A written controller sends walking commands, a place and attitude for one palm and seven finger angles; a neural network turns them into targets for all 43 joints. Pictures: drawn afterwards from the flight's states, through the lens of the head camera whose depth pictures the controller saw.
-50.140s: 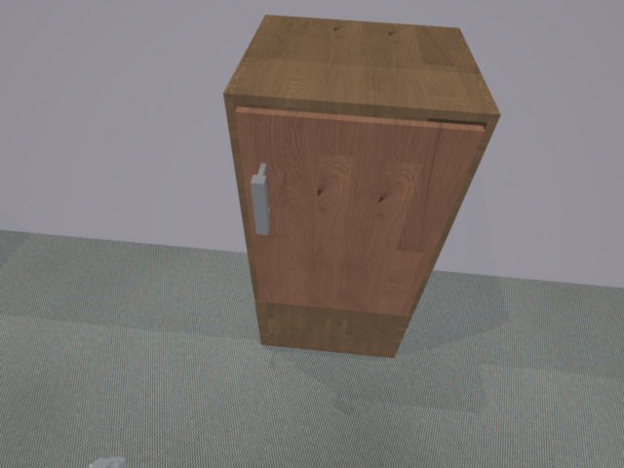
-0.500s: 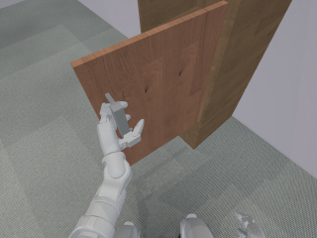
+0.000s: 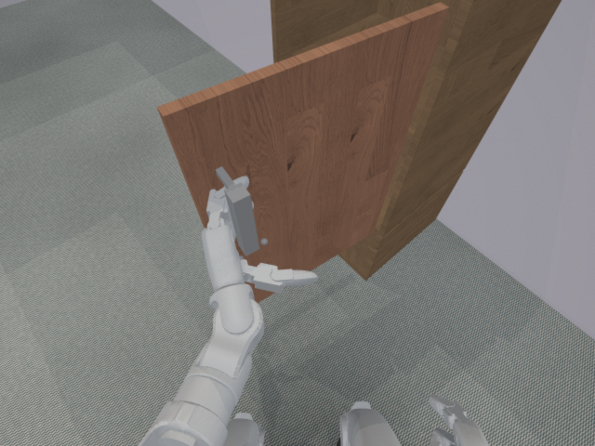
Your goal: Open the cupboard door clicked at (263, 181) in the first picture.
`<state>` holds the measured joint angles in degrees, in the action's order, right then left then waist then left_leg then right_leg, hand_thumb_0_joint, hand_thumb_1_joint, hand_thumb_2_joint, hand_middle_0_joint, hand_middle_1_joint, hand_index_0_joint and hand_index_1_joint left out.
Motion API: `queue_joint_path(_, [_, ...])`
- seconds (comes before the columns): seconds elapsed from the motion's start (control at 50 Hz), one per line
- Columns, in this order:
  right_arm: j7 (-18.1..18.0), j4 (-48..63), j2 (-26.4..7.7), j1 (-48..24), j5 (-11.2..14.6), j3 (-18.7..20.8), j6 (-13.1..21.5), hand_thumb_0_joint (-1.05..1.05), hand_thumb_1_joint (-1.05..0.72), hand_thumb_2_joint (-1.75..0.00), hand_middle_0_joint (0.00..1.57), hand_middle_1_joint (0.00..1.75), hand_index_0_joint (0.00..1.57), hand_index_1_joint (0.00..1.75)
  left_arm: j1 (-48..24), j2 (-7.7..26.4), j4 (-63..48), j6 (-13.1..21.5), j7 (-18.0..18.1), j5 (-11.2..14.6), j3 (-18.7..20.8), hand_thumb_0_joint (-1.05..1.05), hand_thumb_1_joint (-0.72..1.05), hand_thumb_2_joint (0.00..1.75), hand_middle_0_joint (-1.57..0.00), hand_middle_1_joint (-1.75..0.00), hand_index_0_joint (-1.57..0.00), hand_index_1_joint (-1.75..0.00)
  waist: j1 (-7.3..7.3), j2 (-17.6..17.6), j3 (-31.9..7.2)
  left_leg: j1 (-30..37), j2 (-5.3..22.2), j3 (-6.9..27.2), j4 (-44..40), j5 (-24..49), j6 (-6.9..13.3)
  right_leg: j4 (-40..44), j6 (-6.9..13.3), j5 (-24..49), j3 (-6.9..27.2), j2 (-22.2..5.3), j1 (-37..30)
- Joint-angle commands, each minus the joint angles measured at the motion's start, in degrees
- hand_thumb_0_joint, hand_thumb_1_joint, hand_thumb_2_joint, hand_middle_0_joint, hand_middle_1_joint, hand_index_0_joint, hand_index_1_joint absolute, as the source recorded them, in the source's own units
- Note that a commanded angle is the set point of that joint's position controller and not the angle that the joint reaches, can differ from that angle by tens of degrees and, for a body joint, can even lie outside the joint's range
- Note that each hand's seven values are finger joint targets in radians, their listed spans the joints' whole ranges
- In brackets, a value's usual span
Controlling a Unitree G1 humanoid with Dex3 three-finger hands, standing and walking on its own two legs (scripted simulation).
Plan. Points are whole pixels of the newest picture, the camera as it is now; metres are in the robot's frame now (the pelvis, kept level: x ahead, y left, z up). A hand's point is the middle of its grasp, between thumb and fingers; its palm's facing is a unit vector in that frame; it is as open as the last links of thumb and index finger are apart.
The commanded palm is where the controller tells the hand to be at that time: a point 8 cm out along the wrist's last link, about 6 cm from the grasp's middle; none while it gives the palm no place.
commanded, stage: slide the hand sideways off the handle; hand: left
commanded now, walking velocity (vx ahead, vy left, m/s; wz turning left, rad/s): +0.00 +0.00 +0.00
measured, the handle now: (236, 212) +0.42 +0.10 +0.05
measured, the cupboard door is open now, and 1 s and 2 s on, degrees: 83 85 85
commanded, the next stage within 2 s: draw the hand back to the body in 1.30 s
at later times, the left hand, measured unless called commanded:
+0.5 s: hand (258, 268) +0.34 +0.06 +0.04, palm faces -0.16 -0.99 +0.00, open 16.1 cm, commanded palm +0.32 +0.12 +0.04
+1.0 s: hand (221, 294) +0.30 +0.11 +0.03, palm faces -0.14 -0.99 -0.04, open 16.1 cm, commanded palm +0.28 +0.18 +0.04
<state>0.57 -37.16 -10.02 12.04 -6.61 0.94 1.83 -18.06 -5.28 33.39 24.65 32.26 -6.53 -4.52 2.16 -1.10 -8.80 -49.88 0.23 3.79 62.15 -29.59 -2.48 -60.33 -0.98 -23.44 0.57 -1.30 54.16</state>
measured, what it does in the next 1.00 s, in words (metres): stands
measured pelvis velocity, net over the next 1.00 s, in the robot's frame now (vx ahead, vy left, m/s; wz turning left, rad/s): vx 0.01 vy -0.01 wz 0.01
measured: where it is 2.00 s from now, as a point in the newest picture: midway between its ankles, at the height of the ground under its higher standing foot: outside the picture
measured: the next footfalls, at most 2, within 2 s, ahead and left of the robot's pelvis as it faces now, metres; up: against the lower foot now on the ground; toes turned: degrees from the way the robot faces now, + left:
none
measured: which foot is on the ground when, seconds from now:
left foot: down 0.00-1.00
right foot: down 0.00-1.00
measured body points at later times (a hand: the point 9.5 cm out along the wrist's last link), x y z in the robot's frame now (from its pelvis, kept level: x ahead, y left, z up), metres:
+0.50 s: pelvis +0.00 +0.01 +0.00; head +0.07 +0.00 +0.44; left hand +0.34 +0.12 +0.04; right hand +0.15 -0.23 -0.11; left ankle +0.00 +0.14 -0.66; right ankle +0.05 -0.13 -0.66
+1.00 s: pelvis +0.01 -0.01 -0.01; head +0.08 -0.02 +0.44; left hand +0.30 +0.16 +0.04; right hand +0.19 -0.24 -0.11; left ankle +0.00 +0.14 -0.66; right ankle +0.05 -0.13 -0.66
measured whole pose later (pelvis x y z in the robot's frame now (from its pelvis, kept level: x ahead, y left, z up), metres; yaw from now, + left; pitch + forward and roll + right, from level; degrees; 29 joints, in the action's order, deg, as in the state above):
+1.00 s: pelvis +0.01 -0.01 -0.01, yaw +0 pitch +16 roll +1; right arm -1.8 -29.5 -12.6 11.5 -0.4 -0.2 2.8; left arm 1.6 8.4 12.5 20.6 -10.5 7.8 0.8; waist 0.0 -0.8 -7.4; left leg -48.2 0.3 4.0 64.6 -32.2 -3.2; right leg -64.6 -0.2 -26.9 0.4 -1.3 53.4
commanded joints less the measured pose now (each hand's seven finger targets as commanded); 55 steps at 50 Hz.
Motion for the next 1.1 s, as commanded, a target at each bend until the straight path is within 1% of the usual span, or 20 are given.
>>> queue_joint_path(0.0, [-0.70,6.50,-6.31,-0.97,0.27,1.83,2.20,0.00,-0.90,-0.90,0.20,0.30,0.20,0.30,-18.39,-1.94,-10.75,2.79,2.21,-0.78,-0.77,0.00,-0.50,0.30,-0.15,-0.30,-0.15,-0.30,1.51,4.00,-17.39,5.02,-1.54,-4.15,-9.32,10.13,1.51,8.38,2.79,7.57,-3.88,1.19,-16.25])
queue_joint_path(0.08, [-0.96,6.02,-6.40,-0.84,0.14,1.83,2.10,0.00,-0.90,-0.90,0.20,0.30,0.20,0.30,-20.64,-1.14,-10.42,2.77,2.80,-0.75,-0.15,0.00,-0.50,0.30,-0.15,-0.30,-0.15,-0.30,1.81,4.13,-17.85,5.23,-1.53,-3.91,-9.15,10.24,1.53,8.34,2.78,7.43,-3.89,1.15,-15.93])
queue_joint_path(0.1, [-1.02,4.33,-8.10,1.68,0.45,2.09,1.82,0.00,-0.90,-0.90,0.20,0.30,0.20,0.30,-18.38,2.92,-10.32,4.35,-9.29,-8.81,-12.30,0.00,-0.50,0.30,-0.15,-0.30,-0.15,-0.30,6.08,5.91,-16.76,7.25,-1.41,-4.05,-7.03,10.63,2.76,7.30,3.02,11.17,-2.55,0.84,-14.54])
queue_joint_path(0.12, [-1.17,6.04,-8.29,2.79,1.26,2.47,1.87,0.00,-0.90,-0.90,0.20,0.30,0.20,0.30,-21.95,7.24,-13.66,6.54,-15.46,-6.80,-7.86,0.00,-0.50,0.30,-0.15,-0.30,-0.15,-0.30,4.99,3.91,-19.59,6.84,-1.65,-3.84,-6.65,11.47,2.92,6.33,3.33,13.37,-2.30,0.07,-15.91])
queue_joint_path(0.14, [-1.47,6.64,-8.47,3.08,1.28,2.64,1.62,0.00,-0.90,-0.90,0.20,0.30,0.20,0.30,-22.56,9.42,-15.84,7.88,-19.32,-6.08,-6.86,0.00,-0.50,0.30,-0.15,-0.30,-0.15,-0.30,4.12,2.23,-22.89,8.14,-1.82,-3.91,-6.40,13.52,2.94,5.00,3.60,16.23,-1.81,0.00,-17.92])
queue_joint_path(0.16, [-1.54,7.22,-7.98,2.51,1.78,2.54,1.73,0.00,-0.90,-0.90,0.20,0.30,0.20,0.30,-21.97,8.44,-17.52,8.49,-22.64,-5.22,-8.34,0.00,-0.50,0.30,-0.15,-0.30,-0.15,-0.30,3.45,-0.15,-24.03,9.54,-1.95,-3.94,-6.69,14.21,2.72,4.71,3.57,16.96,-1.92,-0.08,-18.25])
queue_joint_path(0.2, [-1.60,8.77,-8.19,1.91,3.53,2.04,2.20,0.00,-0.90,-0.90,0.20,0.30,0.20,0.30,-19.48,5.62,-16.17,6.95,-30.51,-0.68,-11.59,0.00,-0.50,0.30,-0.15,-0.30,-0.15,-0.30,4.10,-1.06,-20.40,10.73,-1.91,-3.58,-7.73,12.36,2.66,5.74,3.50,14.32,-2.58,0.34,-16.83])
queue_joint_path(0.24, [-2.22,10.44,-8.41,0.59,5.67,1.19,2.78,0.00,-0.90,-0.90,0.20,0.30,0.20,0.30,-21.00,2.92,-16.47,3.26,-36.34,7.74,-11.62,0.00,-0.50,0.30,-0.15,-0.30,-0.15,-0.30,4.66,-1.40,-16.97,11.67,-1.90,-2.72,-9.95,9.71,2.66,7.75,3.55,10.41,-3.24,1.00,-16.50])
queue_joint_path(0.26, [-2.55,10.52,-8.79,0.80,6.29,1.12,2.97,0.00,-0.90,-0.90,0.20,0.30,0.20,0.30,-18.41,3.51,-15.24,1.41,-37.37,11.04,-9.05,0.00,-0.50,0.30,-0.15,-0.30,-0.15,-0.30,3.85,1.11,-15.35,11.28,-1.70,-2.32,-10.86,8.73,2.44,8.58,3.30,8.65,-3.84,1.19,-16.63])
queue_joint_path(0.32, [-2.81,11.34,-9.50,0.60,6.82,1.05,3.46,0.00,-0.90,-0.90,0.20,0.30,0.20,0.30,-14.80,5.32,-15.50,-1.52,-36.72,15.17,-3.66,0.00,-0.50,0.30,-0.15,-0.30,-0.15,-0.30,2.15,5.16,-13.89,9.30,-1.70,-1.87,-11.80,8.12,2.17,8.82,2.79,6.19,-4.61,1.17,-16.50])
queue_joint_path(0.38, [-1.38,12.16,-9.08,0.99,5.96,1.20,3.91,0.00,-0.90,-0.90,0.20,0.30,0.20,0.30,-10.08,6.68,-18.77,0.50,-33.64,12.76,-1.85,0.00,-0.50,0.30,-0.15,-0.30,-0.15,-0.30,0.07,2.95,-15.41,9.05,-1.93,-2.11,-10.39,11.55,1.74,6.13,3.00,8.06,-4.60,0.86,-15.40])
queue_joint_path(0.42, [-0.32,12.95,-8.85,0.94,5.41,1.44,3.79,0.00,-0.90,-0.90,0.20,0.30,0.20,0.30,-6.17,6.46,-20.53,2.34,-32.24,10.29,-2.64,0.00,-0.50,0.30,-0.15,-0.30,-0.15,-0.30,-0.41,2.67,-16.19,8.73,-1.88,-2.51,-9.19,12.95,1.68,4.90,3.15,9.08,-4.33,0.80,-14.85])
queue_joint_path(0.48, [0.29,13.42,-9.14,0.49,5.04,1.72,3.25,0.00,-0.90,-0.90,0.20,0.30,0.20,0.30,-4.91,10.45,-21.48,3.77,-31.47,7.66,-0.55,0.00,-0.50,0.30,-0.15,-0.30,-0.15,-0.30,-0.47,3.19,-14.90,6.30,-1.88,-3.04,-7.92,10.63,1.98,4.45,3.21,7.60,-3.32,0.71,-14.24])
queue_joint_path(0.54, [-0.18,14.46,-9.26,-0.48,5.10,1.55,2.58,0.00,-0.90,-0.90,0.20,0.30,0.20,0.30,-4.55,13.71,-23.63,3.45,-31.84,7.49,1.86,0.00,-0.50,0.30,-0.15,-0.30,-0.15,-0.30,-0.91,4.03,-15.18,4.39,-2.09,-3.28,-7.70,7.76,2.47,4.95,3.16,5.19,-2.32,0.84,-15.46])
queue_joint_path(0.6, [-1.00,15.21,-8.76,-1.60,5.48,1.31,2.16,0.00,-0.90,-0.90,0.20,0.30,0.20,0.30,-2.19,14.65,-26.55,2.10,-32.89,8.94,3.41,0.00,-0.50,0.30,-0.15,-0.30,-0.15,-0.30,-1.74,1.58,-16.30,5.12,-2.31,-3.88,-7.94,8.01,2.40,5.40,3.09,6.03,-1.78,0.74,-17.51])
queue_joint_path(0.66, [-1.95,15.42,-8.50,-1.98,5.78,1.14,2.26,0.00,-0.90,-0.90,0.20,0.30,0.20,0.30,0.33,15.32,-29.93,0.73,-34.41,11.49,4.89,0.00,-0.50,0.30,-0.15,-0.30,-0.15,-0.30,-1.97,2.63,-18.81,5.91,-2.33,-3.95,-7.44,10.83,2.44,5.31,2.79,9.68,-1.66,0.84,-20.15])
queue_joint_path(0.74, [-2.75,15.11,-8.66,-1.95,6.11,1.00,2.71,0.00,-0.90,-0.90,0.20,0.30,0.20,0.30,4.54,16.98,-29.76,-0.71,-36.49,13.64,7.35,0.00,-0.50,0.30,-0.15,-0.30,-0.15,-0.30,-2.03,5.48,-16.91,4.00,-2.46,-3.80,-6.87,11.23,2.56,5.83,2.48,10.80,-1.19,0.90,-21.37])
queue_joint_path(0.84, [-3.10,15.25,-8.71,-2.29,6.27,1.04,3.47,0.00,-0.90,-0.90,0.20,0.30,0.20,0.30,7.38,18.19,-30.98,-0.49,-39.24,14.69,8.64,0.00,-0.50,0.30,-0.15,-0.30,-0.15,-0.30,-2.00,4.53,-15.05,2.80,-2.62,-4.07,-5.84,10.92,2.54,5.68,2.25,10.91,-0.42,0.63,-20.62])
queue_joint_path(0.98, [-3.29,15.90,-8.92,-2.17,6.56,1.27,4.32,0.00,-0.90,-0.90,0.20,0.30,0.20,0.30,13.81,21.89,-33.64,0.12,-43.43,17.04,12.97,0.00,-0.50,0.30,-0.15,-0.30,-0.15,-0.30,-2.85,3.62,-16.56,1.66,-2.78,-4.44,-4.45,12.30,2.48,4.84,2.06,13.37,0.58,0.39,-22.67])
queue_joint_path(1.08, [-3.80,15.87,-9.38,-2.26,6.78,1.32,5.16,0.00,-0.90,-0.90,0.20,0.30,0.20,0.30,14.13,23.57,-35.05,0.08,-46.06,18.83,14.67,0.00,-0.50,0.30,-0.15,-0.30,-0.15,-0.30,-1.93,3.76,-15.42,0.47,-2.67,-4.17,-3.00,11.23,2.65,5.35,1.82,10.95,1.53,0.42,-21.65])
